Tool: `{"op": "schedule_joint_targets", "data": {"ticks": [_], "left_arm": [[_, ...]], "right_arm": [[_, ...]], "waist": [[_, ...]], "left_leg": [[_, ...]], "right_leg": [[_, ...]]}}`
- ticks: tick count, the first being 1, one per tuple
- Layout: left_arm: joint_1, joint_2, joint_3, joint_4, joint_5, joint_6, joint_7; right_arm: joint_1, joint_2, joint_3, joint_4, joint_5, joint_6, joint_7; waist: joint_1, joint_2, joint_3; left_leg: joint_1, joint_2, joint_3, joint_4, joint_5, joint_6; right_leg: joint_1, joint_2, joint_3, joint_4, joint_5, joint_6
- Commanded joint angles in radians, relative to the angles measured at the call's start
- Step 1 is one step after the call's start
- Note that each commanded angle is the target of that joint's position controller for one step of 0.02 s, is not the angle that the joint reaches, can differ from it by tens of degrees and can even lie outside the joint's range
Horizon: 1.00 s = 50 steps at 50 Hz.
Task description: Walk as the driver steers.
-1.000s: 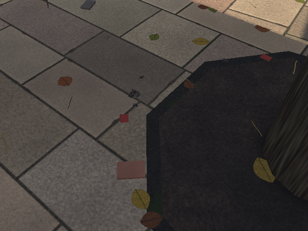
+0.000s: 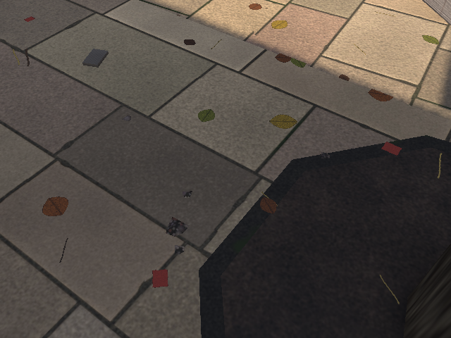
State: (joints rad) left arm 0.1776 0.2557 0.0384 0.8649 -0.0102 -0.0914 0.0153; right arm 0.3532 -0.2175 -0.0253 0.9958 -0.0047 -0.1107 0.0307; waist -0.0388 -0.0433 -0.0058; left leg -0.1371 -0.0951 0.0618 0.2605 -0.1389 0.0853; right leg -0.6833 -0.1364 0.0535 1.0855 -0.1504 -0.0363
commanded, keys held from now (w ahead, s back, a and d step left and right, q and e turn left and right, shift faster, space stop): w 1.00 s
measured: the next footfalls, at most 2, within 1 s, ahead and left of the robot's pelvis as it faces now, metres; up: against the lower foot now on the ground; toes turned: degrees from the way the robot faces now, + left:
right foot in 0.28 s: +0.34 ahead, -0.16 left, +0.00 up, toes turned -2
left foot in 0.88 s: +0.66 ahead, +0.09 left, +0.00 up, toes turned +3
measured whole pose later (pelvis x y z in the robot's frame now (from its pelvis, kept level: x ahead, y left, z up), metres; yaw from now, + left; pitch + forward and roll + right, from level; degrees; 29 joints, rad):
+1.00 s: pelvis +0.55 +0.00 -0.01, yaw +1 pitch +2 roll +0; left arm 0.32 0.26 0.05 0.97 -0.03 -0.10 0.00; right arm 0.17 -0.25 -0.06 0.87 0.00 -0.10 0.04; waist 0.01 -0.03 0.03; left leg -0.38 -0.03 0.06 0.49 -0.15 0.06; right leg -0.37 -0.05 0.04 1.18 -0.38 -0.04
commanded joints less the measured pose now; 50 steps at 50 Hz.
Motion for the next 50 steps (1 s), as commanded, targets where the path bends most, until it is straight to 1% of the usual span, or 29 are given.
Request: {"op": "schedule_joint_targets", "data": {"ticks": [1, 7, 10, 11, 12, 13, 14, 15, 16, 17, 18, 19, 20, 21, 24, 29, 33, 37, 39, 41, 42, 43, 44, 45, 46, 47, 48, 49, 50], "left_arm": [[-0.001, 0.034, 0.009, -0.049, 0.008, -0.001, 0.002], [-0.207, 0.025, 0.0, -0.108, -0.009, -0.012, -0.024], [-0.255, 0.039, 0.001, -0.14, -0.012, -0.023, -0.045], [-0.232, 0.055, 0.001, -0.135, -0.019, -0.029, -0.046], [-0.189, 0.074, 0.009, -0.123, -0.007, -0.035, -0.049], [-0.097, 0.097, 0.023, -0.097, -0.004, -0.04, -0.049], [0.078, 0.142, 0.048, -0.041, -0.004, -0.042, -0.044], [0.267, 0.238, 0.072, -0.005, 0.012, -0.04, -0.038], [0.312, 0.282, 0.081, 0.014, 0.023, -0.036, -0.055], [0.278, 0.182, 0.058, 0.007, 0.007, -0.036, -0.061], [0.182, 0.143, 0.047, -0.015, 0.001, -0.035, -0.059], [0.088, 0.125, 0.038, -0.037, 0.006, -0.034, -0.06], [0.049, 0.115, 0.036, -0.029, 0.009, -0.036, -0.061], [0.033, 0.106, 0.036, -0.027, 0.019, -0.041, -0.062], [0.073, 0.105, 0.038, 0.012, 0.016, -0.045, -0.058], [0.166, 0.151, 0.05, 0.054, 0.015, -0.02, -0.029], [0.213, 0.151, 0.047, 0.077, -0.005, -0.011, -0.015], [0.267, 0.166, 0.052, 0.109, -0.01, 0.005, -0.013], [0.262, 0.157, 0.052, 0.118, -0.011, 0.013, -0.004], [0.252, 0.175, 0.058, 0.119, -0.015, 0.021, 0.003], [0.234, 0.189, 0.061, 0.115, -0.013, 0.025, 0.004], [0.223, 0.169, 0.053, 0.102, -0.002, 0.028, 0.004], [0.215, 0.153, 0.041, 0.083, 0.005, 0.027, 0.004], [0.343, 0.03, 0.005, 0.061, 0.009, 0.009, -0.008], [0.311, 0.03, 0.001, 0.081, -0.003, -0.018, -0.016], [0.215, 0.128, 0.027, 0.047, -0.032, -0.034, -0.021], [0.146, 0.137, 0.027, 0.026, -0.038, -0.039, -0.017], [0.114, 0.129, 0.032, 0.023, -0.022, -0.034, -0.009], [0.131, 0.118, 0.039, 0.027, -0.013, -0.019, -0.004]], "right_arm": [[-0.029, -0.141, -0.024, -0.056, 0.004, -0.011, -0.02], [0.084, -0.169, -0.029, -0.019, 0.023, 0.007, -0.03], [0.106, -0.173, -0.034, -0.004, 0.023, 0.023, -0.035], [0.102, -0.187, -0.039, -0.005, 0.025, 0.029, -0.036], [0.08, -0.221, -0.049, -0.023, 0.02, 0.037, -0.037], [0.057, -0.221, -0.05, -0.032, 0.019, 0.045, -0.037], [0.048, -0.19, -0.039, -0.045, 0.011, 0.05, -0.036], [0.067, -0.136, -0.016, -0.071, -0.013, 0.043, -0.036], [0.209, 0.002, 0.019, -0.057, 0.01, 0.017, -0.02], [0.141, -0.115, -0.003, -0.058, 0.036, -0.008, -0.02], [0.039, -0.165, -0.017, -0.094, 0.051, -0.022, -0.021], [-0.017, -0.169, -0.02, -0.106, 0.042, -0.023, -0.033], [-0.039, -0.149, -0.027, -0.106, 0.018, -0.019, -0.042], [-0.017, -0.138, -0.029, -0.109, 0.017, -0.01, -0.04], [-0.021, -0.105, -0.031, -0.11, 0.015, 0.013, -0.04], [-0.187, -0.081, -0.031, -0.172, -0.001, 0.019, -0.038], [-0.326, -0.074, -0.026, -0.212, 0.015, 0.005, -0.034], [-0.418, -0.072, -0.019, -0.249, 0.021, -0.009, -0.013], [-0.425, -0.088, -0.025, -0.257, 0.025, -0.012, 0.003], [-0.393, -0.101, -0.032, -0.257, 0.022, -0.013, 0.014], [-0.335, -0.12, -0.043, -0.244, 0.021, -0.013, 0.013], [-0.186, -0.167, -0.068, -0.2, 0.026, -0.005, 0.007], [-0.008, -0.221, -0.09, -0.151, 0.021, 0.001, -0.003], [0.109, -0.326, -0.115, -0.124, -0.005, 0.006, -0.006], [0.121, -0.263, -0.094, -0.119, 0.006, 0.008, -0.001], [0.039, -0.211, -0.076, -0.128, 0.015, 0.005, 0.002], [-0.056, -0.176, -0.064, -0.148, 0.016, 0.005, 0.002], [-0.122, -0.141, -0.053, -0.155, 0.011, 0.005, 0.007], [-0.151, -0.114, -0.044, -0.154, 0.001, 0.0, 0.01]], "waist": [[0.035, 0.073, 0.064], [-0.043, 0.088, 0.087], [-0.042, 0.097, 0.099], [-0.023, 0.108, 0.098], [-0.001, 0.102, 0.061], [0.055, 0.105, 0.004], [0.129, 0.093, -0.098], [0.171, -0.028, -0.266], [0.1, -0.282, -0.371], [0.129, -0.156, -0.302], [0.116, -0.105, -0.166], [0.083, -0.004, -0.104], [0.052, 0.043, -0.064], [0.021, -0.001, -0.069], [0.005, -0.006, -0.036], [0.037, -0.007, 0.033], [0.075, -0.022, 0.091], [0.095, -0.021, 0.116], [0.086, -0.033, 0.107], [0.06, -0.05, 0.071], [0.023, -0.061, 0.027], [-0.047, -0.06, -0.052], [-0.117, -0.022, -0.176], [-0.071, 0.24, -0.333], [-0.082, 0.265, -0.412], [-0.07, 0.204, -0.257], [-0.037, 0.139, -0.153], [-0.003, 0.087, -0.077], [0.033, 0.115, -0.05]], "left_leg": [[-0.079, 0.275, -0.19, -0.168, 0.144, 0.157], [0.07, 0.293, -0.16, -0.132, 0.111, 0.124], [0.175, 0.341, -0.178, -0.072, 0.14, 0.112], [0.189, 0.345, -0.174, -0.05, 0.166, 0.101], [0.207, 0.338, -0.165, 0.013, 0.309, 0.095], [0.198, 0.314, -0.139, 0.123, 0.482, 0.078], [0.127, 0.258, -0.102, 0.326, 0.564, 0.053], [-0.087, 0.176, -0.051, 0.664, 0.252, 0.015], [-0.48, 0.003, -0.093, 0.963, -0.4, -0.043], [-0.602, 0.061, -0.201, 1.073, -0.422, -0.024], [-0.645, 0.113, -0.177, 1.068, -0.325, -0.011], [-0.594, 0.167, -0.151, 1.018, -0.226, -0.016], [-0.537, 0.198, -0.15, 0.946, -0.172, -0.027], [-0.479, 0.221, -0.155, 0.912, -0.147, -0.03], [-0.48, 0.23, -0.134, 0.825, -0.12, -0.048], [-0.591, 0.225, -0.103, 0.62, 0.139, -0.075], [-0.573, 0.199, -0.074, 0.415, 0.256, -0.072], [-0.59, 0.179, -0.072, 0.302, 0.215, -0.062], [-0.589, 0.178, -0.068, 0.271, 0.157, -0.04], [-0.493, 0.15, -0.043, 0.251, 0.079, -0.014], [-0.384, 0.117, -0.016, 0.243, 0.055, 0.003], [-0.189, 0.085, 0.004, 0.233, 0.075, 0.038], [0.102, 0.157, -0.08, 0.262, 0.087, 0.081], [0.522, 0.425, -0.535, 0.222, -0.054, 0.24], [0.557, 0.5, -0.821, 0.051, -0.119, 0.27], [0.436, 0.463, -0.676, 0.041, -0.136, 0.206], [0.268, 0.425, -0.524, 0.022, -0.067, 0.168], [0.116, 0.379, -0.415, -0.013, 0.009, 0.147], [0.022, 0.341, -0.34, -0.045, 0.051, 0.128]], "right_leg": [[-0.025, -0.025, -0.003, -0.172, 0.162, 0.021], [0.007, 0.035, -0.045, -0.477, 0.248, 0.026], [-0.003, 0.048, -0.042, -0.544, 0.156, -0.005], [0.044, 0.057, -0.049, -0.559, 0.111, -0.013], [0.112, 0.079, -0.07, -0.567, 0.088, -0.028], [0.245, 0.114, -0.101, -0.59, 0.076, -0.048], [0.475, 0.123, -0.103, -0.59, 0.098, -0.081], [0.792, -0.082, 0.151, -0.584, 0.106, -0.161], [1.088, -0.263, 0.621, -0.722, -0.105, -0.326], [1.042, -0.236, 0.638, -0.788, -0.23, -0.287], [0.909, -0.206, 0.486, -0.808, -0.178, -0.241], [0.767, -0.175, 0.371, -0.837, -0.046, -0.22], [0.666, -0.146, 0.302, -0.862, 0.093, -0.201], [0.616, -0.137, 0.252, -0.879, 0.188, -0.207], [0.574, -0.106, 0.149, -0.926, 0.294, -0.215], [0.579, -0.079, 0.045, -0.968, 0.298, -0.181], [0.588, -0.062, 0.005, -1.003, 0.178, -0.143], [0.711, -0.11, 0.002, -0.968, 0.193, -0.145], [0.782, -0.131, -0.006, -0.912, 0.26, -0.136], [0.8, -0.143, -0.006, -0.84, 0.399, -0.122], [0.795, -0.133, -0.017, -0.764, 0.559, -0.11], [0.768, -0.092, -0.045, -0.606, 0.693, -0.09], [0.606, -0.042, -0.078, -0.358, 0.564, -0.058], [0.172, 0.127, -0.107, 0.059, 0.08, 0.011], [0.028, 0.186, 0.055, 0.231, -0.407, 0.009], [-0.064, 0.121, 0.079, 0.293, -0.364, -0.014], [-0.054, 0.061, 0.044, 0.253, -0.267, -0.026], [-0.01, 0.022, 0.024, 0.184, -0.192, -0.023], [0.056, -0.01, 0.029, 0.126, -0.141, -0.025]]}}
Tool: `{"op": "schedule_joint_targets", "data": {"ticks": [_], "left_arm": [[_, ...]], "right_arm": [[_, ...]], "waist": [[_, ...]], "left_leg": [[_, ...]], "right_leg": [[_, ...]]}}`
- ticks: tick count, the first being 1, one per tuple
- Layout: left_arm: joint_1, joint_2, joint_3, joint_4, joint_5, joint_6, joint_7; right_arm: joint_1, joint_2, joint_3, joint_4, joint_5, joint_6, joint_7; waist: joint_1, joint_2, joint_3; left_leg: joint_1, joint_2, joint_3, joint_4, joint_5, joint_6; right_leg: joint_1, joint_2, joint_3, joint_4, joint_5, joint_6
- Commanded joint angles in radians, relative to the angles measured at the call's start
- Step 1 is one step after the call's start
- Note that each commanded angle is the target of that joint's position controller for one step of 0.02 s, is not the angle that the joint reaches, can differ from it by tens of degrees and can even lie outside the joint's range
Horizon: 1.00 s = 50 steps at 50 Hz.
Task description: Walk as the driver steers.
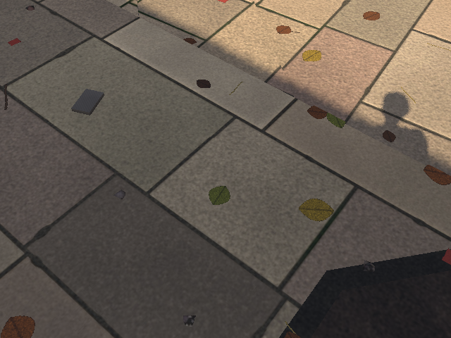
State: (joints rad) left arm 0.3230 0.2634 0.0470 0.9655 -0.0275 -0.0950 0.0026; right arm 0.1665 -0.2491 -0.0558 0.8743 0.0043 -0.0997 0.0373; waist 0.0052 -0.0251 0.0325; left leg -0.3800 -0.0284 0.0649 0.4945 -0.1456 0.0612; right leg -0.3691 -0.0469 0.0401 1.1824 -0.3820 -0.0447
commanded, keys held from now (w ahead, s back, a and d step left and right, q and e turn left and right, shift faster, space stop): w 0.32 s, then w+q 0.12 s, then q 0.56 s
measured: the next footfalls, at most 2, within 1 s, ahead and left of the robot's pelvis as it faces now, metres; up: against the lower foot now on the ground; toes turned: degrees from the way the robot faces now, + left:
right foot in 0.46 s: +0.44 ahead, -0.14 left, +0.00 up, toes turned +1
left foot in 0.96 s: +0.47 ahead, +0.12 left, +0.00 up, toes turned +21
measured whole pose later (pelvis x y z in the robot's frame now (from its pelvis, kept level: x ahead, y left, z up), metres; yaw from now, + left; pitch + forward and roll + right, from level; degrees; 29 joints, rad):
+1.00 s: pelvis +0.41 +0.01 +0.00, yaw +19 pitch +2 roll -2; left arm 0.11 0.28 0.08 0.90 0.00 -0.03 0.02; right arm 0.11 -0.27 -0.09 0.76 0.01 0.05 0.00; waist 0.01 0.00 0.07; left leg -0.41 0.01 0.04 0.59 -0.22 0.06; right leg -0.28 -0.11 -0.19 0.77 -0.48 0.06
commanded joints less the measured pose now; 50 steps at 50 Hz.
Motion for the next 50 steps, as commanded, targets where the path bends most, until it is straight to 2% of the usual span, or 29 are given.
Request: {"op": "schedule_joint_targets", "data": {"ticks": [1, 3, 5, 8, 12, 17, 20, 21, 22, 23, 24, 25, 26, 27, 28, 29, 30, 31, 32, 35, 38, 40, 44, 45, 46, 47, 48, 49, 50], "left_arm": [[0.011, 0.088, 0.029, -0.066, 0.007, 0.0, 0.01], [0.027, 0.058, 0.028, -0.061, 0.011, 0.019, 0.013], [-0.043, 0.064, 0.033, -0.086, 0.017, 0.025, 0.016], [-0.15, 0.056, 0.036, -0.119, 0.023, 0.02, 0.013], [-0.28, 0.029, 0.026, -0.154, 0.018, 0.01, -0.002], [-0.424, 0.022, 0.014, -0.209, 0.01, -0.005, -0.03], [-0.416, 0.046, 0.019, -0.226, 0.007, -0.021, -0.045], [-0.367, 0.069, 0.028, -0.216, 0.007, -0.026, -0.044], [-0.263, 0.108, 0.045, -0.185, 0.015, -0.024, -0.04], [-0.085, 0.159, 0.069, -0.134, 0.027, -0.023, -0.033], [0.096, 0.249, 0.088, -0.111, 0.053, -0.017, -0.018], [0.078, 0.255, 0.082, -0.11, 0.064, -0.012, -0.022], [0.043, 0.16, 0.059, -0.141, 0.06, -0.009, -0.017], [-0.041, 0.121, 0.045, -0.154, 0.05, -0.008, -0.009], [-0.105, 0.1, 0.037, -0.155, 0.045, -0.007, -0.008], [-0.155, 0.073, 0.028, -0.152, 0.05, -0.006, -0.006], [-0.176, 0.066, 0.026, -0.147, 0.062, -0.007, -0.006], [-0.191, 0.067, 0.028, -0.143, 0.069, -0.008, -0.005], [-0.193, 0.066, 0.027, -0.14, 0.065, -0.014, -0.005], [-0.198, 0.112, 0.044, -0.116, 0.057, -0.017, 0.02], [-0.22, 0.13, 0.052, -0.112, 0.046, 0.002, 0.037], [-0.214, 0.147, 0.057, -0.103, 0.04, 0.014, 0.037], [-0.213, 0.175, 0.069, -0.099, 0.006, 0.036, 0.031], [-0.211, 0.182, 0.071, -0.1, -0.001, 0.045, 0.03], [-0.229, 0.181, 0.07, -0.11, -0.009, 0.052, 0.029], [-0.206, 0.166, 0.069, -0.102, -0.013, 0.058, 0.027], [-0.136, 0.143, 0.065, -0.088, 0.002, 0.06, 0.02], [-0.142, 0.082, 0.045, -0.144, 0.053, 0.054, 0.007], [-0.181, 0.087, 0.04, -0.161, 0.053, 0.049, 0.0]], "right_arm": [[0.031, -0.072, -0.011, -0.024, -0.012, -0.013, 0.006], [0.06, -0.094, -0.017, -0.001, -0.01, -0.02, 0.0], [0.096, -0.118, -0.022, 0.017, -0.01, -0.019, -0.014], [0.152, -0.122, -0.02, 0.039, -0.006, -0.008, -0.032], [0.208, -0.13, -0.017, 0.063, 0.002, -0.001, -0.043], [0.294, -0.134, -0.021, 0.11, 0.008, 0.021, -0.047], [0.286, -0.151, -0.03, 0.116, 0.014, 0.034, -0.055], [0.263, -0.164, -0.034, 0.109, 0.016, 0.037, -0.056], [0.218, -0.177, -0.039, 0.094, 0.022, 0.037, -0.055], [0.203, -0.15, -0.029, 0.082, 0.019, 0.031, -0.058], [0.204, -0.099, -0.01, 0.047, -0.006, 0.023, -0.06], [0.367, 0.011, 0.016, 0.069, 0.008, 0.008, -0.054], [0.307, -0.124, -0.017, 0.082, 0.029, 0.003, -0.057], [0.222, -0.145, -0.028, 0.054, 0.04, 0.007, -0.061], [0.192, -0.126, -0.029, 0.054, 0.035, 0.019, -0.069], [0.18, -0.109, -0.035, 0.061, 0.032, 0.039, -0.074], [0.199, -0.085, -0.037, 0.059, 0.034, 0.06, -0.076], [0.21, -0.059, -0.036, 0.055, 0.037, 0.078, -0.076], [0.215, -0.043, -0.036, 0.049, 0.025, 0.093, -0.075], [0.139, -0.055, -0.039, -0.016, 0.011, 0.103, -0.08], [0.067, -0.062, -0.036, -0.057, 0.014, 0.108, -0.065], [0.015, -0.069, -0.039, -0.089, 0.02, 0.124, -0.061], [-0.054, -0.097, -0.05, -0.151, 0.014, 0.151, -0.037], [-0.044, -0.09, -0.049, -0.158, 0.016, 0.155, -0.03], [-0.025, -0.089, -0.052, -0.152, 0.02, 0.156, -0.017], [0.013, -0.104, -0.062, -0.141, 0.019, 0.154, -0.016], [0.082, -0.185, -0.091, -0.128, 0.016, 0.15, -0.03], [0.115, -0.328, -0.122, -0.13, 0.008, 0.154, -0.051], [0.129, -0.276, -0.098, -0.159, -0.012, 0.13, -0.042]], "waist": [[0.008, 0.118, -0.081], [0.023, 0.112, -0.059], [0.014, 0.093, -0.024], [-0.015, 0.08, -0.005], [-0.056, 0.082, 0.024], [-0.1, 0.073, 0.069], [-0.062, 0.093, 0.056], [-0.03, 0.11, 0.026], [0.03, 0.121, -0.039], [0.114, 0.088, -0.15], [0.156, -0.044, -0.33], [0.071, -0.299, -0.491], [0.102, -0.16, -0.448], [0.084, -0.126, -0.298], [0.048, -0.044, -0.221], [0.016, -0.036, -0.158], [-0.013, -0.061, -0.125], [-0.031, -0.076, -0.111], [-0.04, -0.068, -0.09], [-0.047, -0.062, -0.08], [-0.029, -0.059, -0.085], [-0.013, -0.048, -0.066], [0.0, -0.063, -0.05], [-0.011, -0.068, -0.056], [-0.028, -0.072, -0.07], [-0.043, -0.045, -0.091], [-0.055, 0.085, -0.14], [-0.012, 0.4, -0.184], [-0.054, 0.262, -0.348]], "left_leg": [[0.212, 0.251, -0.305, -0.311, 0.07, 0.151], [0.169, 0.237, -0.248, -0.349, 0.131, 0.172], [0.185, 0.238, -0.219, -0.371, 0.177, 0.176], [0.25, 0.233, -0.19, -0.379, 0.207, 0.157], [0.298, 0.215, -0.142, -0.389, 0.186, 0.129], [0.449, 0.263, -0.154, -0.329, 0.234, 0.137], [0.492, 0.292, -0.195, -0.25, 0.34, 0.125], [0.479, 0.287, -0.199, -0.203, 0.449, 0.115], [0.429, 0.253, -0.174, -0.099, 0.589, 0.103], [0.308, 0.181, -0.139, 0.112, 0.577, 0.056], [0.069, 0.081, -0.083, 0.454, 0.203, 0.001], [-0.23, -0.043, -0.15, 0.739, -0.501, -0.038], [-0.261, 0.014, -0.239, 0.847, -0.488, -0.043], [-0.31, 0.054, -0.192, 0.857, -0.428, -0.049], [-0.275, 0.097, -0.164, 0.814, -0.362, -0.06], [-0.246, 0.116, -0.145, 0.763, -0.317, -0.067], [-0.173, 0.134, -0.143, 0.743, -0.28, -0.065], [-0.141, 0.132, -0.128, 0.729, -0.258, -0.068], [-0.137, 0.13, -0.123, 0.704, -0.227, -0.073], [-0.181, 0.141, -0.127, 0.54, -0.101, -0.069], [-0.142, 0.143, -0.089, 0.395, -0.006, -0.062], [-0.118, 0.137, -0.065, 0.335, 0.012, -0.058], [-0.091, 0.115, -0.031, 0.234, -0.095, -0.033], [-0.073, 0.103, -0.016, 0.198, -0.114, -0.029], [-0.025, 0.084, 0.004, 0.105, -0.062, -0.021], [0.076, 0.049, 0.018, 0.01, 0.036, 0.0], [0.262, 0.073, -0.075, -0.067, 0.369, 0.051], [0.533, 0.322, -0.442, -0.034, 0.87, 0.222], [0.552, 0.427, -0.635, -0.086, 0.705, 0.361]], "right_leg": [[-0.209, -0.109, 0.04, 0.003, 0.121, -0.014], [-0.204, -0.114, 0.025, -0.041, 0.159, -0.001], [-0.283, -0.119, 0.022, -0.127, 0.24, 0.018], [-0.367, -0.113, 0.016, -0.288, 0.381, 0.035], [-0.35, -0.076, -0.019, -0.495, 0.509, 0.031], [-0.386, -0.042, -0.037, -0.629, 0.442, 0.018], [-0.309, -0.015, -0.032, -0.691, 0.349, -0.005], [-0.21, 0.01, -0.046, -0.702, 0.322, -0.016], [-0.03, 0.051, -0.084, -0.717, 0.32, -0.031], [0.251, 0.023, -0.053, -0.707, 0.416, -0.062], [0.587, -0.207, 0.173, -0.652, 0.623, -0.122], [0.832, -0.429, 0.548, -0.722, 0.711, -0.266], [0.729, -0.388, 0.495, -0.743, 0.755, -0.239], [0.582, -0.36, 0.312, -0.752, 0.847, -0.202], [0.434, -0.313, 0.205, -0.786, 0.874, -0.18], [0.316, -0.278, 0.127, -0.832, 0.805, -0.169], [0.208, -0.258, 0.07, -0.87, 0.778, -0.153], [0.15, -0.255, 0.038, -0.899, 0.759, -0.164], [0.115, -0.257, 0.003, -0.924, 0.751, -0.174], [0.136, -0.263, -0.069, -0.955, 0.76, -0.169], [0.154, -0.244, -0.151, -0.963, 0.642, -0.141], [0.164, -0.256, -0.165, -0.973, 0.571, -0.154], [0.253, -0.29, -0.173, -0.896, 0.534, -0.129], [0.28, -0.304, -0.17, -0.854, 0.572, -0.123], [0.302, -0.285, -0.196, -0.79, 0.585, -0.091], [0.282, -0.252, -0.228, -0.688, 0.599, -0.045], [0.186, -0.176, -0.276, -0.49, 0.5, 0.029], [-0.187, -0.022, -0.3, -0.142, -0.211, 0.13], [-0.271, 0.04, -0.06, 0.046, -0.381, 0.134]]}}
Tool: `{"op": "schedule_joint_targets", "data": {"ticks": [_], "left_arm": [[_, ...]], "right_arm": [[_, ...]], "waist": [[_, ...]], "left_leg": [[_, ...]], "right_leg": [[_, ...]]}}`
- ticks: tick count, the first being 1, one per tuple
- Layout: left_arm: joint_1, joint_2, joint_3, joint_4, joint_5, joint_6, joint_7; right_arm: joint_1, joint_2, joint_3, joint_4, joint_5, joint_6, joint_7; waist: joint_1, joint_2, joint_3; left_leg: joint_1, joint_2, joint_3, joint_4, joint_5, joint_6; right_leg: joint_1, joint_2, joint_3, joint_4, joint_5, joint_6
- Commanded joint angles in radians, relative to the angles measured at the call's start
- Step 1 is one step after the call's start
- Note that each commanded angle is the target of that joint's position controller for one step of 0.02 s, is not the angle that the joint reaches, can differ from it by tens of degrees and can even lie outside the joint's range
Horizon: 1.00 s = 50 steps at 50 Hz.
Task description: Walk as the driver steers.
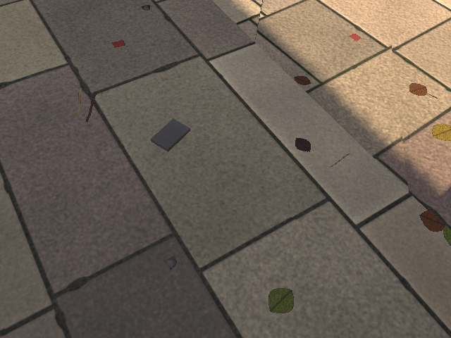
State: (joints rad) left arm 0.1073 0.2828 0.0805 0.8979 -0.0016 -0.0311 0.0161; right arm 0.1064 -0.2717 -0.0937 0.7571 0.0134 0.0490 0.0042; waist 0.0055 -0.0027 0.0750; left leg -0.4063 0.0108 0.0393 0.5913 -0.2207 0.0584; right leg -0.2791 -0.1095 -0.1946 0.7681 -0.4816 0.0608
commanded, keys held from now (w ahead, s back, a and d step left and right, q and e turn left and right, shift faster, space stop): q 0.14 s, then no key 0.24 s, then w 0.46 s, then w+e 0.16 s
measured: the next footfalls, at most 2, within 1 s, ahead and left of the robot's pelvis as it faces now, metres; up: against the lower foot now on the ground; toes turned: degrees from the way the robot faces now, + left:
right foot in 0.44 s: +0.08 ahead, -0.14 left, +0.00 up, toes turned +11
left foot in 0.80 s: +0.18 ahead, +0.16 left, +0.00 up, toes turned +12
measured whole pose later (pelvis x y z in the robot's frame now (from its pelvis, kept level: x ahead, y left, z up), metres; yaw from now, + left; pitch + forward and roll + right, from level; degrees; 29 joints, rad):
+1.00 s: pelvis +0.19 +0.08 +0.02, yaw +8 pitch +0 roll +0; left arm 0.23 0.30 0.07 0.96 -0.04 -0.08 -0.02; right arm 0.33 -0.22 -0.06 0.86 0.00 -0.09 0.02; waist -0.01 -0.04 0.00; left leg -0.07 -0.05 0.09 0.27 -0.21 0.06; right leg -0.60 -0.10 0.04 1.11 -0.21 -0.06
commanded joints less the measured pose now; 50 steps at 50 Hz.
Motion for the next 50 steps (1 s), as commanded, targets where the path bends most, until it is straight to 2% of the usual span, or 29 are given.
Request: {"op": "schedule_joint_targets", "data": {"ticks": [1, 2, 3, 4, 6, 9, 12, 18, 19, 21, 22, 23, 24, 25, 26, 27, 30, 32, 34, 36, 39, 40, 41, 42, 43, 44, 45, 47, 50], "left_arm": [[-0.057, 0.103, 0.016, -0.109, -0.008, -0.011, -0.013], [-0.074, 0.083, 0.013, -0.113, -0.018, -0.006, -0.001], [-0.065, 0.088, 0.016, -0.093, -0.006, 0.001, 0.015], [-0.063, 0.11, 0.021, -0.091, -0.002, 0.01, 0.025], [-0.037, 0.117, 0.03, -0.089, -0.012, 0.026, 0.04], [-0.034, 0.087, 0.024, -0.076, -0.013, 0.038, 0.047], [-0.047, 0.083, 0.021, -0.065, -0.013, 0.044, 0.044], [-0.042, 0.086, 0.014, -0.038, -0.015, 0.035, 0.026], [-0.028, 0.068, 0.004, -0.027, -0.018, 0.034, 0.016], [0.062, 0.03, -0.013, 0.018, -0.004, 0.025, -0.009], [0.099, 0.049, -0.013, 0.043, 0.006, 0.022, -0.018], [0.129, 0.091, -0.011, 0.047, 0.005, 0.019, -0.018], [0.153, 0.162, 0.006, 0.063, -0.004, 0.015, -0.014], [0.175, 0.206, 0.018, 0.061, -0.011, 0.001, -0.017], [0.144, 0.2, 0.016, 0.054, -0.002, -0.016, -0.009], [0.135, 0.18, 0.01, 0.049, -0.006, -0.03, -0.001], [0.192, 0.115, -0.008, 0.071, -0.031, -0.047, 0.009], [0.237, 0.094, -0.016, 0.089, -0.029, -0.044, 0.005], [0.255, 0.123, -0.012, 0.093, -0.028, -0.038, -0.001], [0.261, 0.16, -0.004, 0.096, -0.037, -0.034, -0.007], [0.219, 0.187, 0.004, 0.097, -0.037, -0.041, -0.007], [0.194, 0.142, -0.009, 0.092, -0.027, -0.046, -0.009], [0.166, 0.044, -0.037, 0.054, -0.007, -0.056, -0.012], [0.169, 0.026, -0.043, 0.013, -0.027, -0.083, -0.008], [0.155, 0.104, -0.017, 0.023, -0.058, -0.091, -0.01], [0.153, 0.131, -0.01, 0.028, -0.056, -0.087, -0.022], [0.153, 0.114, -0.007, 0.038, -0.043, -0.08, -0.022], [0.154, 0.067, -0.007, 0.032, -0.029, -0.06, -0.032], [0.137, 0.036, -0.008, 0.016, -0.035, -0.036, -0.038]], "right_arm": [[0.161, -0.218, -0.049, -0.048, -0.023, -0.039, 0.003], [0.108, -0.202, -0.046, -0.051, -0.01, -0.055, 0.0], [0.06, -0.167, -0.037, -0.061, 0.008, -0.057, -0.007], [0.039, -0.15, -0.031, -0.071, 0.014, -0.057, -0.016], [0.023, -0.153, -0.029, -0.076, -0.001, -0.054, -0.019], [0.041, -0.155, -0.028, -0.072, 0.002, -0.053, -0.028], [0.033, -0.141, -0.018, -0.068, -0.007, -0.047, -0.035], [0.009, -0.115, 0.003, -0.053, -0.018, -0.04, -0.022], [-0.005, -0.108, 0.009, -0.052, -0.018, -0.041, -0.016], [0.007, -0.068, 0.028, -0.032, -0.004, -0.04, -0.011], [0.046, -0.078, 0.024, -0.017, -0.003, -0.041, -0.011], [0.056, -0.077, 0.024, -0.024, -0.009, -0.045, -0.011], [0.04, -0.059, 0.025, -0.056, -0.007, -0.052, -0.011], [-0.056, -0.08, 0.021, -0.092, 0.001, -0.068, -0.017], [-0.104, -0.128, 0.004, -0.107, 0.015, -0.081, -0.024], [-0.077, -0.136, -0.007, -0.095, 0.015, -0.088, -0.025], [-0.077, -0.059, 0.002, -0.086, 0.008, -0.111, -0.008], [-0.117, -0.007, 0.011, -0.092, 0.01, -0.123, 0.008], [-0.129, 0.006, 0.014, -0.094, 0.014, -0.125, 0.02], [-0.111, -0.015, 0.008, -0.087, 0.018, -0.12, 0.022], [0.077, -0.074, -0.02, -0.024, 0.02, -0.112, -0.003], [0.209, -0.114, -0.041, 0.013, 0.026, -0.111, -0.014], [0.359, -0.209, -0.063, 0.036, 0.01, -0.11, -0.027], [0.449, -0.258, -0.067, 0.062, 0.001, -0.123, -0.005], [0.347, -0.173, -0.035, 0.053, -0.01, -0.137, 0.002], [0.267, -0.108, -0.014, 0.034, -0.008, -0.147, 0.011], [0.2, -0.082, -0.002, 0.021, -0.008, -0.152, 0.017], [0.163, -0.051, 0.009, 0.031, -0.01, -0.15, 0.018], [0.216, -0.064, 0.004, 0.068, -0.028, -0.16, 0.005]], "waist": [[-0.072, 0.113, -0.332], [-0.046, 0.069, -0.264], [-0.027, 0.024, -0.22], [-0.012, 0.045, -0.209], [0.015, 0.09, -0.206], [0.007, 0.089, -0.208], [-0.001, 0.12, -0.186], [-0.011, 0.154, -0.126], [-0.004, 0.138, -0.126], [0.04, 0.105, -0.145], [0.031, 0.084, -0.136], [0.019, 0.017, -0.112], [0.006, -0.127, -0.08], [0.055, -0.239, -0.003], [0.063, -0.252, 0.075], [0.047, -0.209, 0.081], [0.051, -0.139, 0.041], [0.075, -0.144, 0.004], [0.081, -0.166, -0.004], [0.065, -0.169, -0.002], [-0.039, -0.119, -0.048], [-0.108, -0.086, -0.104], [-0.158, 0.159, -0.189], [-0.158, 0.328, -0.269], [-0.101, 0.179, -0.147], [-0.068, 0.131, -0.073], [-0.042, 0.085, -0.048], [-0.007, 0.087, -0.024], [-0.005, 0.068, -0.008]], "left_leg": [[0.537, 0.343, -0.512, -0.213, 0.726, 0.333], [0.49, 0.295, -0.438, -0.21, 0.631, 0.275], [0.437, 0.262, -0.395, -0.218, 0.56, 0.227], [0.375, 0.257, -0.382, -0.234, 0.553, 0.218], [0.311, 0.22, -0.357, -0.247, 0.576, 0.224], [0.317, 0.205, -0.344, -0.257, 0.499, 0.215], [0.267, 0.183, -0.334, -0.279, 0.347, 0.201], [0.198, 0.153, -0.359, -0.284, 0.141, 0.171], [0.188, 0.157, -0.372, -0.271, 0.133, 0.165], [0.129, 0.109, -0.364, -0.275, -0.141, 0.108], [0.085, 0.068, -0.353, -0.255, -0.274, 0.074], [0.018, 0.012, -0.315, -0.161, -0.37, 0.047], [-0.065, -0.096, -0.156, -0.051, -0.38, 0.008], [-0.104, -0.126, -0.069, 0.107, -0.302, -0.014], [-0.185, -0.068, -0.085, 0.243, -0.278, -0.02], [-0.234, -0.033, -0.105, 0.327, -0.265, -0.026], [-0.287, 0.016, -0.078, 0.263, -0.139, -0.018], [-0.188, 0.0, -0.019, 0.142, -0.071, -0.023], [-0.062, -0.018, 0.018, 0.028, -0.058, -0.025], [0.048, -0.026, 0.037, -0.049, -0.036, -0.023], [0.354, -0.045, 0.056, -0.136, 0.06, -0.008], [0.525, -0.006, 0.004, -0.148, 0.049, 0.014], [0.748, 0.216, -0.325, -0.239, -0.059, 0.1], [0.791, 0.394, -0.748, -0.397, -0.23, 0.24], [0.68, 0.402, -0.69, -0.4, -0.266, 0.219], [0.592, 0.343, -0.527, -0.404, -0.221, 0.183], [0.512, 0.293, -0.414, -0.428, -0.14, 0.154], [0.412, 0.231, -0.242, -0.458, 0.077, 0.107], [0.379, 0.215, -0.116, -0.476, 0.284, 0.117]], "right_leg": [[-0.4, 0.085, 0.23, 0.513, -0.219, 0.007], [-0.433, 0.066, 0.248, 0.479, -0.127, -0.012], [-0.424, 0.046, 0.262, 0.428, -0.052, -0.014], [-0.371, 0.043, 0.277, 0.392, 0.001, -0.016], [-0.295, 0.075, 0.273, 0.346, 0.046, -0.011], [-0.268, 0.091, 0.275, 0.226, 0.109, 0.009], [-0.199, 0.082, 0.274, 0.136, 0.157, 0.023], [-0.042, 0.077, 0.249, -0.06, 0.145, 0.012], [-0.005, 0.076, 0.245, -0.112, 0.165, -0.002], [0.162, 0.094, 0.201, -0.331, 0.296, -0.038], [0.216, 0.083, 0.207, -0.325, 0.282, -0.06], [0.229, 0.005, 0.286, -0.349, 0.173, -0.106], [0.184, -0.068, 0.402, -0.43, -0.094, -0.194], [0.115, -0.192, 0.648, -0.628, -0.302, -0.286], [0.093, -0.272, 0.746, -0.691, -0.287, -0.316], [0.127, -0.261, 0.727, -0.688, -0.216, -0.313], [0.28, -0.191, 0.559, -0.663, 0.013, -0.251], [0.281, -0.127, 0.44, -0.64, 0.146, -0.226], [0.22, -0.112, 0.389, -0.632, 0.191, -0.229], [0.158, -0.132, 0.389, -0.622, 0.188, -0.241], [0.011, -0.12, 0.347, -0.521, 0.281, -0.205], [-0.068, -0.072, 0.287, -0.358, 0.357, -0.168], [-0.3, 0.03, 0.173, 0.023, 0.249, -0.09], [-0.489, 0.126, 0.228, 0.297, -0.091, -0.088], [-0.572, 0.051, 0.311, 0.454, -0.06, -0.118], [-0.578, 0.008, 0.303, 0.461, 0.046, -0.146], [-0.54, -0.023, 0.29, 0.433, 0.141, -0.149], [-0.469, -0.057, 0.288, 0.376, 0.264, -0.14], [-0.498, -0.026, 0.308, 0.344, 0.36, -0.113]]}}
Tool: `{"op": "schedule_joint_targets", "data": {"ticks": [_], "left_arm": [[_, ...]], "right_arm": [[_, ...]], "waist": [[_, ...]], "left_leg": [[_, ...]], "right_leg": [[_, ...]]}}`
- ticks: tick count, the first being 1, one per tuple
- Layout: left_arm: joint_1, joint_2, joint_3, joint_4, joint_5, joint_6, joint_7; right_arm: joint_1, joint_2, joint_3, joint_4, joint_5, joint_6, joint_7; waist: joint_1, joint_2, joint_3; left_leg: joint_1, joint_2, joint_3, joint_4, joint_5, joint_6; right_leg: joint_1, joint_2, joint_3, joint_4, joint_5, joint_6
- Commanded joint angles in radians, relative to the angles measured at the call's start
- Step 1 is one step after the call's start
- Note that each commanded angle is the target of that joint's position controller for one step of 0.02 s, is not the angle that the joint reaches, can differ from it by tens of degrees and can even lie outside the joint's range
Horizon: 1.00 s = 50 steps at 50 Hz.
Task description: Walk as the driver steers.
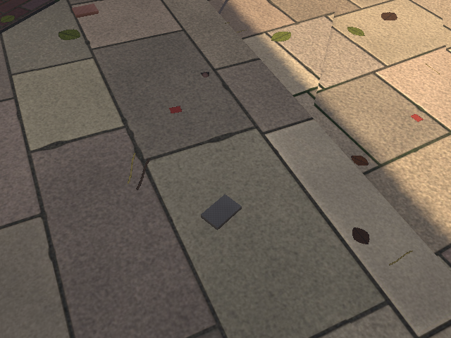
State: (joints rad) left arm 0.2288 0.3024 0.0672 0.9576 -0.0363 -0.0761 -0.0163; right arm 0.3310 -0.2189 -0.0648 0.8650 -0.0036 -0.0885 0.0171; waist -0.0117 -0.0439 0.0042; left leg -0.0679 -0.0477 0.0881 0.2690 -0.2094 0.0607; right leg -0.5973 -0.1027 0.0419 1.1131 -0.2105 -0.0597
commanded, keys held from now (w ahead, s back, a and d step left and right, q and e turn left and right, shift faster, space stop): w+e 1.00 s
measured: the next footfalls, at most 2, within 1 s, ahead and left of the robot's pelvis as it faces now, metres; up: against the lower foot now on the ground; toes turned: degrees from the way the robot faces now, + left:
right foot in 0.32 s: +0.35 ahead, -0.12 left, +0.00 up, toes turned -12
left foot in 0.78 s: +0.67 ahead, -0.01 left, +0.00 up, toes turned -30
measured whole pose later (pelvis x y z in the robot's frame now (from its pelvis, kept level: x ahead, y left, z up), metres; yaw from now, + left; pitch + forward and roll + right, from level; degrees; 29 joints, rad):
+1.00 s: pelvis +0.57 -0.08 -0.01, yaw -34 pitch +1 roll +1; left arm 0.26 0.31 0.08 0.68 -0.03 -0.02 0.00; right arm 0.27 -0.25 -0.06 0.75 -0.01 -0.10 0.00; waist -0.03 -0.05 0.01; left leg -0.22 -0.02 0.08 0.39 -0.20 0.03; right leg -0.60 -0.05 0.06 1.17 -0.30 -0.01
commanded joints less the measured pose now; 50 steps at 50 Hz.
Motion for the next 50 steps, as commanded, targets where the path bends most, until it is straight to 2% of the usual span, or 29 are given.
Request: {"op": "schedule_joint_targets", "data": {"ticks": [1, 5, 9, 10, 13, 15, 16, 17, 18, 19, 20, 21, 22, 23, 25, 28, 31, 34, 37, 38, 39, 40, 41, 42, 43, 44, 45, 47, 50], "left_arm": [[-0.013, 0.018, 0.007, -0.061, 0.0, 0.012, -0.002], [-0.153, 0.018, 0.001, -0.13, 0.017, 0.005, -0.017], [-0.285, -0.013, -0.018, -0.2, 0.013, 0.004, -0.046], [-0.308, -0.011, -0.018, -0.22, 0.011, 0.0, -0.05], [-0.289, 0.028, -0.001, -0.261, 0.007, 0.0, -0.066], [-0.091, 0.103, 0.037, -0.233, 0.002, 0.009, -0.062], [0.079, 0.161, 0.067, -0.204, 0.006, 0.014, -0.046], [0.165, 0.24, 0.082, -0.187, 0.011, 0.029, -0.021], [0.161, 0.247, 0.076, -0.212, 0.018, 0.018, -0.022], [0.163, 0.171, 0.061, -0.204, 0.025, 0.014, -0.018], [0.089, 0.134, 0.05, -0.214, 0.021, 0.005, -0.017], [0.012, 0.11, 0.039, -0.236, 0.018, -0.002, -0.021], [-0.042, 0.092, 0.034, -0.256, 0.026, -0.006, -0.019], [-0.064, 0.082, 0.029, -0.271, 0.034, -0.006, -0.016], [-0.06, 0.095, 0.032, -0.275, 0.027, -0.008, -0.008], [-0.006, 0.135, 0.045, -0.271, 0.024, -0.004, 0.012], [0.055, 0.137, 0.047, -0.264, 0.012, 0.012, 0.022], [0.104, 0.135, 0.046, -0.256, 0.006, 0.024, 0.025], [0.103, 0.129, 0.046, -0.266, 0.011, 0.03, 0.029], [0.086, 0.116, 0.042, -0.274, 0.013, 0.032, 0.029], [0.083, 0.073, 0.027, -0.283, 0.019, 0.029, 0.026], [0.109, 0.004, 0.003, -0.302, 0.038, 0.024, 0.024], [0.24, -0.009, -0.006, -0.337, -0.002, 0.014, 0.022], [0.212, 0.109, 0.015, -0.303, -0.012, 0.018, 0.028], [0.102, 0.149, 0.028, -0.319, -0.001, 0.025, 0.027], [0.057, 0.131, 0.028, -0.329, 0.011, 0.03, 0.027], [0.03, 0.117, 0.031, -0.341, 0.018, 0.031, 0.023], [0.046, 0.079, 0.029, -0.347, 0.004, 0.04, 0.013], [0.007, 0.044, 0.021, -0.371, 0.01, 0.052, 0.011]], "right_arm": [[-0.002, -0.121, -0.025, -0.033, -0.015, -0.024, -0.011], [-0.015, -0.146, -0.022, -0.022, -0.01, -0.029, -0.028], [0.083, -0.15, -0.02, 0.026, 0.005, -0.015, -0.045], [0.092, -0.153, -0.02, 0.028, 0.001, -0.008, -0.046], [0.083, -0.204, -0.031, 0.017, 0.001, 0.019, -0.063], [0.056, -0.234, -0.036, 0.001, -0.006, 0.04, -0.071], [0.019, -0.244, -0.035, -0.015, -0.001, 0.039, -0.071], [0.092, -0.143, -0.005, -0.041, -0.033, 0.016, -0.056], [0.132, -0.074, 0.026, -0.082, -0.004, -0.031, -0.029], [-0.032, -0.177, -0.002, -0.112, 0.04, -0.067, -0.016], [-0.095, -0.189, -0.003, -0.142, 0.054, -0.079, -0.013], [-0.095, -0.179, -0.005, -0.132, 0.034, -0.078, -0.022], [-0.074, -0.185, -0.014, -0.127, 0.012, -0.068, -0.029], [-0.052, -0.186, -0.018, -0.128, 0.002, -0.052, -0.03], [-0.048, -0.163, -0.016, -0.144, -0.012, -0.029, -0.033], [-0.165, -0.135, -0.003, -0.195, -0.02, -0.016, -0.04], [-0.285, -0.111, 0.01, -0.227, -0.009, -0.024, -0.03], [-0.343, -0.142, 0.003, -0.253, 0.011, -0.034, -0.016], [-0.309, -0.187, -0.017, -0.255, 0.017, -0.049, -0.005], [-0.241, -0.199, -0.026, -0.238, 0.016, -0.054, -0.006], [-0.139, -0.232, -0.041, -0.223, 0.003, -0.06, -0.013], [0.016, -0.293, -0.055, -0.212, -0.01, -0.059, -0.023], [0.076, -0.355, -0.071, -0.17, -0.016, -0.043, -0.012], [0.034, -0.243, -0.048, -0.199, 0.0, -0.037, -0.01], [-0.003, -0.192, -0.033, -0.205, 0.004, -0.029, -0.016], [-0.049, -0.179, -0.025, -0.21, -0.005, -0.022, -0.016], [-0.077, -0.16, -0.019, -0.201, -0.008, -0.018, -0.017], [-0.091, -0.144, -0.015, -0.189, -0.01, -0.023, -0.019], [-0.079, -0.171, -0.027, -0.16, -0.002, -0.032, -0.018]], "waist": [[0.01, 0.1, 0.078], [-0.005, 0.093, 0.115], [-0.049, 0.072, 0.146], [-0.054, 0.079, 0.136], [-0.006, 0.148, 0.05], [0.103, 0.189, -0.073], [0.2, 0.153, -0.15], [0.142, -0.09, -0.261], [0.091, -0.155, -0.411], [0.155, -0.03, -0.315], [0.118, 0.023, -0.165], [0.058, 0.115, -0.082], [0.015, 0.108, -0.047], [-0.014, 0.08, -0.035], [-0.032, 0.047, -0.021], [0.005, 0.015, 0.002], [0.066, -0.014, -0.011], [0.089, -0.042, -0.024], [0.051, -0.078, -0.036], [0.008, -0.087, -0.053], [-0.044, -0.069, -0.127], [-0.091, 0.077, -0.273], [-0.018, 0.446, -0.349], [-0.049, 0.279, -0.25], [-0.077, 0.181, -0.133], [-0.058, 0.111, -0.073], [-0.041, 0.113, -0.023], [-0.014, 0.164, -0.004], [-0.01, 0.137, 0.013]], "left_leg": [[0.028, 0.271, -0.134, -0.163, 0.292, 0.114], [-0.042, 0.248, -0.004, -0.222, 0.294, 0.077], [0.105, 0.276, 0.063, -0.193, 0.409, 0.044], [0.155, 0.283, 0.079, -0.152, 0.494, 0.034], [0.258, 0.307, 0.111, 0.043, 1.013, 0.015], [0.234, 0.308, 0.112, 0.337, 1.196, 0.009], [0.061, 0.274, 0.121, 0.589, 1.039, -0.018], [-0.303, 0.155, 0.097, 0.939, 0.151, -0.054], [-0.625, -0.026, -0.123, 1.202, -0.404, -0.076], [-0.73, 0.038, -0.229, 1.223, -0.324, -0.043], [-0.752, 0.086, -0.21, 1.137, -0.222, -0.023], [-0.689, 0.125, -0.199, 1.046, -0.169, -0.029], [-0.612, 0.151, -0.197, 0.976, -0.137, -0.045], [-0.548, 0.17, -0.198, 0.944, -0.124, -0.058], [-0.511, 0.18, -0.167, 0.849, -0.099, -0.094], [-0.51, 0.157, -0.135, 0.634, 0.078, -0.133], [-0.432, 0.094, -0.121, 0.383, 0.276, -0.135], [-0.409, 0.064, -0.148, 0.279, 0.277, -0.13], [-0.353, 0.054, -0.168, 0.22, 0.152, -0.088], [-0.262, 0.053, -0.153, 0.18, 0.146, -0.062], [-0.084, 0.11, -0.188, 0.178, 0.134, -0.018], [0.179, 0.305, -0.38, 0.189, 0.084, 0.047], [0.411, 0.494, -0.88, 0.068, -0.192, 0.201], [0.35, 0.475, -0.874, 0.03, -0.386, 0.172], [0.237, 0.428, -0.693, 0.029, -0.334, 0.127], [0.121, 0.383, -0.566, 0.015, -0.19, 0.107], [0.042, 0.343, -0.476, -0.006, -0.087, 0.105], [-0.038, 0.302, -0.346, -0.055, 0.01, 0.1], [-0.044, 0.314, -0.24, -0.097, 0.134, 0.129]], "right_leg": [[-0.195, -0.016, 0.083, -0.052, 0.129, 0.013], [-0.102, 0.03, 0.012, -0.336, 0.335, 0.022], [-0.122, 0.05, -0.05, -0.497, 0.347, -0.006], [-0.134, 0.062, -0.073, -0.515, 0.317, -0.013], [-0.028, 0.138, -0.163, -0.517, 0.16, -0.057], [0.217, 0.194, -0.174, -0.519, 0.079, -0.106], [0.501, 0.176, -0.096, -0.6, 0.129, -0.154], [0.86, -0.051, 0.249, -0.526, 0.168, -0.247], [1.081, -0.247, 0.824, -0.724, -0.078, -0.44], [1.014, -0.202, 0.734, -0.814, -0.121, -0.362], [0.846, -0.167, 0.58, -0.835, -0.068, -0.312], [0.667, -0.123, 0.477, -0.856, 0.041, -0.281], [0.537, -0.088, 0.406, -0.871, 0.14, -0.27], [0.45, -0.06, 0.363, -0.892, 0.188, -0.265], [0.342, -0.034, 0.295, -0.91, 0.275, -0.265], [0.265, 0.021, 0.211, -0.904, 0.317, -0.232], [0.261, 0.065, 0.189, -0.862, 0.211, -0.176], [0.339, 0.028, 0.276, -0.798, 0.117, -0.162], [0.428, -0.014, 0.384, -0.697, 0.089, -0.137], [0.421, 0.003, 0.385, -0.645, 0.103, -0.116], [0.375, 0.052, 0.342, -0.504, 0.119, -0.081], [0.242, 0.13, 0.227, -0.204, -0.089, -0.035], [-0.107, 0.217, 0.131, 0.079, -0.416, 0.011], [-0.211, 0.131, 0.154, 0.198, -0.348, 0.028], [-0.234, 0.102, 0.123, 0.22, -0.25, 0.036], [-0.196, 0.07, 0.1, 0.197, -0.179, 0.043], [-0.178, 0.044, 0.1, 0.149, -0.134, 0.046], [-0.114, 0.011, 0.076, 0.101, -0.096, 0.049], [-0.151, -0.003, 0.064, 0.025, -0.045, 0.066]]}}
